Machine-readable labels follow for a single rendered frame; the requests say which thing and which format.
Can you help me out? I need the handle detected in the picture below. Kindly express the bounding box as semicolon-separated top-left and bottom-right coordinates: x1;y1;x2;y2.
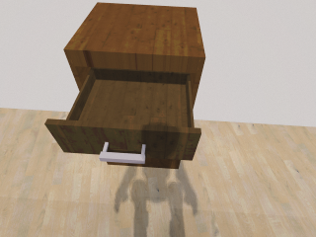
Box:
99;142;146;164

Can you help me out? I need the drawer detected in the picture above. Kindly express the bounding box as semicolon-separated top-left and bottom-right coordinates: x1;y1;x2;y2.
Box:
45;67;201;161

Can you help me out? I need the cabinet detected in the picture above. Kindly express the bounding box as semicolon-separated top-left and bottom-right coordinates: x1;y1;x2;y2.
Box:
63;2;206;169

